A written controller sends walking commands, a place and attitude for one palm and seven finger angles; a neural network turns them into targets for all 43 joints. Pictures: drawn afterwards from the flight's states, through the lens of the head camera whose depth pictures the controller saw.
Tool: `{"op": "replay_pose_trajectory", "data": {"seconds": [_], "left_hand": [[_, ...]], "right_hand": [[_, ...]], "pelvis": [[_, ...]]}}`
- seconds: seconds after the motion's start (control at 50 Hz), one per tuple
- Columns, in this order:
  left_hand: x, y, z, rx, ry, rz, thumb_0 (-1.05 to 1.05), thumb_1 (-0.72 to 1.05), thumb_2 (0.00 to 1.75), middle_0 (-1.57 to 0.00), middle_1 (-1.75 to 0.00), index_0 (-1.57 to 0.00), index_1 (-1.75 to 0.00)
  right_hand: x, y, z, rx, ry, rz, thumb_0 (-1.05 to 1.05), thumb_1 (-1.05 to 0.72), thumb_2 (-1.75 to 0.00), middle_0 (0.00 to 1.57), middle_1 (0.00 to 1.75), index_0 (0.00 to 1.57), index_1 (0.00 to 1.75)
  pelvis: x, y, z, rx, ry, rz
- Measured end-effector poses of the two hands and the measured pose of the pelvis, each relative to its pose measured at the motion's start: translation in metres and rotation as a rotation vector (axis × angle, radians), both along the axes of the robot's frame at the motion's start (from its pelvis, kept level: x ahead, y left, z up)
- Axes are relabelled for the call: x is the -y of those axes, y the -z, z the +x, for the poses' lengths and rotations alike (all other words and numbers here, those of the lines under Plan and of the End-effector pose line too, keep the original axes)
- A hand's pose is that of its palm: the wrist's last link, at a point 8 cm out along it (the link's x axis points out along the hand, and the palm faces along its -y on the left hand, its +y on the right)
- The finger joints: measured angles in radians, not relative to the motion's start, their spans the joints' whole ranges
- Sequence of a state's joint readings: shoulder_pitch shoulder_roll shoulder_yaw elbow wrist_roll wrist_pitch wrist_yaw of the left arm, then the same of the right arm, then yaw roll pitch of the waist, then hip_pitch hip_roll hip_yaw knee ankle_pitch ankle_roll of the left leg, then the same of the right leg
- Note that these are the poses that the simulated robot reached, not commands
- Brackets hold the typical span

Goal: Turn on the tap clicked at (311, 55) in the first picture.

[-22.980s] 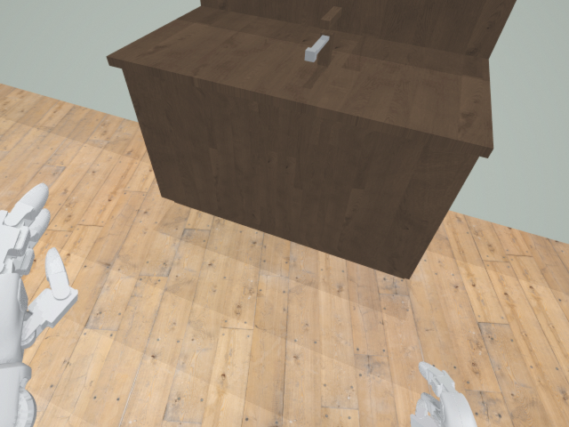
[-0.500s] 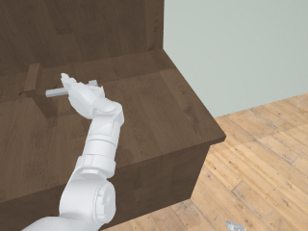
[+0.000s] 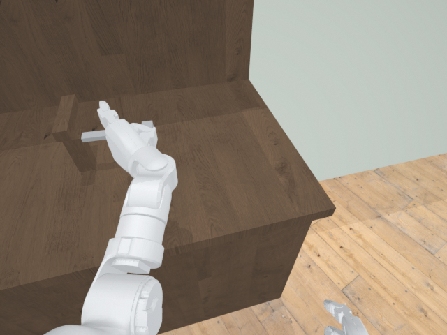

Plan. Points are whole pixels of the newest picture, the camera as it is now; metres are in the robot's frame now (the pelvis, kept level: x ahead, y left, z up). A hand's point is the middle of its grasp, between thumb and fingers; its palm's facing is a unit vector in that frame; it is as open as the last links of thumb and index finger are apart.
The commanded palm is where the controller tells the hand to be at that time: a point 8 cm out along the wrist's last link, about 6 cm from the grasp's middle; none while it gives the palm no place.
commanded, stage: draw the hand back beside the body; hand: left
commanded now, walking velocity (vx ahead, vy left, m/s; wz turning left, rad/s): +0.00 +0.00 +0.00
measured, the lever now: (148, 129) +0.52 +0.22 +0.09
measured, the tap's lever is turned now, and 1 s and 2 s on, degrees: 86 86 86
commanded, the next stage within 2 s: step back with the hand held close in 1.42 s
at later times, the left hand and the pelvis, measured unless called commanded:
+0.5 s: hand (117, 182) +0.29 +0.19 +0.17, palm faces +0.19 -0.96 -0.21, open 7.7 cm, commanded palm +0.26 +0.23 +0.18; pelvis +0.00 +0.02 +0.01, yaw -3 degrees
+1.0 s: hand (61, 220) +0.23 +0.24 +0.17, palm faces +0.31 -0.90 -0.30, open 7.5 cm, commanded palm +0.19 +0.28 +0.19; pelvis +0.00 +0.02 +0.02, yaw -2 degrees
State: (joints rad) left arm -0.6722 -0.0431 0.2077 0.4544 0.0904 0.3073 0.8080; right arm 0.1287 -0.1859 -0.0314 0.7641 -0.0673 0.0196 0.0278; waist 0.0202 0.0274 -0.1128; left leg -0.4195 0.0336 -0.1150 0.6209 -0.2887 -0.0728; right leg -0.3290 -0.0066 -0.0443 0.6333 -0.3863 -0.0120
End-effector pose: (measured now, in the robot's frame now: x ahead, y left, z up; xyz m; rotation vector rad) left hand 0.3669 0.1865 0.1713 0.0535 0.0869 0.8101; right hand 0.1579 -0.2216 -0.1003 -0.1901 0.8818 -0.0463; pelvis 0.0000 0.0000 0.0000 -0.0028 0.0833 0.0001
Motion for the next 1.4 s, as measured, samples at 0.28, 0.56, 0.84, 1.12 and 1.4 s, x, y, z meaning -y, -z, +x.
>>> {"op": "replay_pose_trajectory", "data": {"seconds": [0.28,0.56,0.84,1.12,1.4], "left_hand": [[-0.044,0.018,-0.057,0.068,0.514,0.121,0.02,0.90,0.90,-0.16,-0.18,-0.16,-0.18],[-0.047,-0.006,-0.108,0.217,0.675,0.276,0.01,0.90,0.90,-0.17,-0.22,-0.17,-0.22],[-0.087,-0.009,-0.157,0.176,0.564,0.331,0.02,0.90,0.90,-0.19,-0.26,-0.19,-0.26],[-0.105,-0.012,-0.195,0.118,0.497,0.395,0.02,0.90,0.90,-0.20,-0.29,-0.20,-0.30],[-0.110,-0.013,-0.209,0.121,0.442,0.398,0.02,0.90,0.90,-0.21,-0.30,-0.21,-0.30]], "right_hand": [[0.016,-0.027,-0.020,0.097,0.168,-0.032,0.01,-0.90,-0.90,0.20,0.30,0.20,0.30],[-0.018,-0.041,0.005,0.190,0.056,-0.020,0.02,-0.90,-0.90,0.20,0.30,0.20,0.30],[-0.033,-0.040,0.008,0.192,0.009,-0.013,0.01,-0.90,-0.90,0.21,0.30,0.20,0.30],[-0.023,-0.044,0.013,0.230,0.015,-0.035,0.02,-0.90,-0.90,0.20,0.30,0.20,0.30],[-0.025,-0.045,0.021,0.260,-0.010,-0.039,0.02,-0.90,-0.90,0.20,0.30,0.20,0.30]], "pelvis": [[-0.005,-0.010,0.008,0.120,0.066,-0.004],[-0.021,-0.015,-0.005,0.157,0.053,-0.005],[-0.025,-0.016,-0.004,0.163,0.048,-0.011],[-0.022,-0.015,-0.003,0.161,0.041,-0.014],[-0.021,-0.013,-0.005,0.167,0.028,-0.014]]}}
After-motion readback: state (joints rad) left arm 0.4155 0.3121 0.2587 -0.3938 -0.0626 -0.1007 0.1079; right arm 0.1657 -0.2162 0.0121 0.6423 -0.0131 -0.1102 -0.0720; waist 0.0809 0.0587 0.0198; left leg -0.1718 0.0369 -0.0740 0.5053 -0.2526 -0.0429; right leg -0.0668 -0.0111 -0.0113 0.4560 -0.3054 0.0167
